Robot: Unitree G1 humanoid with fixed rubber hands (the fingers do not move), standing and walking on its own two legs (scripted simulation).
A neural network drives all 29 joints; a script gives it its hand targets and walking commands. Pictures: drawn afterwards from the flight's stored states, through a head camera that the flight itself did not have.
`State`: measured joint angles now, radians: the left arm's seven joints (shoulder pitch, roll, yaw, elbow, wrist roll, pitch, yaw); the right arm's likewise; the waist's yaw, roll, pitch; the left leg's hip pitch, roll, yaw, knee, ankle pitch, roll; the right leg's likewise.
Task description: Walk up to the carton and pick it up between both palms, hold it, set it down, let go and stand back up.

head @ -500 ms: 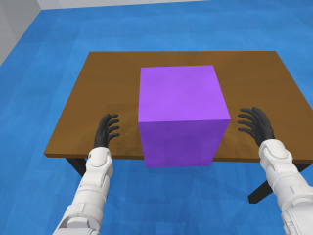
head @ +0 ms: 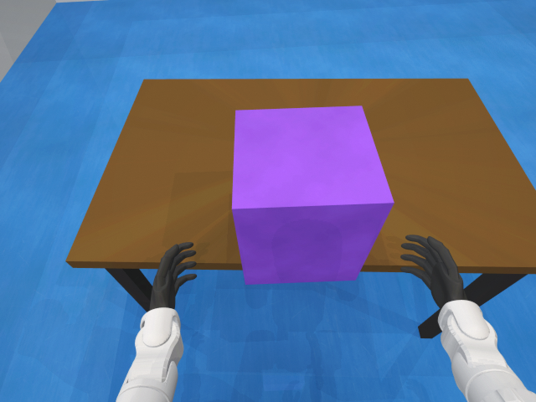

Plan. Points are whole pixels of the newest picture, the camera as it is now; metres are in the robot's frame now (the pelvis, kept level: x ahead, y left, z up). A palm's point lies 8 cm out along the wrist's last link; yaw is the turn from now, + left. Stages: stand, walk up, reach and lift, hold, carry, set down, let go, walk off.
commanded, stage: set down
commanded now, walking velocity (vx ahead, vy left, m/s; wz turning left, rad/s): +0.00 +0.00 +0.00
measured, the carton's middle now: (299, 201) +0.45 -0.03 +0.00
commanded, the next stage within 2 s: let go in 1.68 s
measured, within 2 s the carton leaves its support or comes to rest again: neither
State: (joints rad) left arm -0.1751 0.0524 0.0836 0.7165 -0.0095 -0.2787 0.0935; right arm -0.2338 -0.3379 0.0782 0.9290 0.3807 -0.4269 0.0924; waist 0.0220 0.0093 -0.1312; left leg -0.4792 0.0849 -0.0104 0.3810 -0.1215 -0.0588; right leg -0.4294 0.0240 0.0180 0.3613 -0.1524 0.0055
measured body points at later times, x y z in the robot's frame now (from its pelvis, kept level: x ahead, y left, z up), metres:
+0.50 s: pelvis +0.01 +0.00 +0.00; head +0.06 +0.01 +0.45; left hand +0.25 +0.19 -0.06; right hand +0.26 -0.23 -0.06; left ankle +0.03 +0.16 -0.74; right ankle +0.00 -0.12 -0.74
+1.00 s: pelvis +0.02 +0.01 +0.00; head +0.04 +0.02 +0.45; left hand +0.21 +0.22 -0.09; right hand +0.20 -0.21 -0.09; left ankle +0.03 +0.16 -0.74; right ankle +0.00 -0.12 -0.74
